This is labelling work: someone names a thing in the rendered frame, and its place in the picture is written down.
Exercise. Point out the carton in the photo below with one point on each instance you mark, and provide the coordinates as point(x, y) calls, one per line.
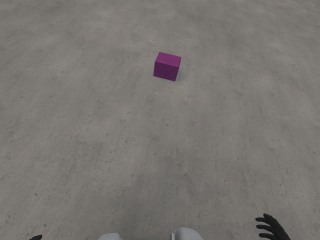
point(166, 66)

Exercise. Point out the robot right thigh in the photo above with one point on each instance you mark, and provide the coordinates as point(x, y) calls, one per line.
point(184, 233)

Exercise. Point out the robot right hand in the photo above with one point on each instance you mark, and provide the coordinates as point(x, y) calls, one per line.
point(278, 233)

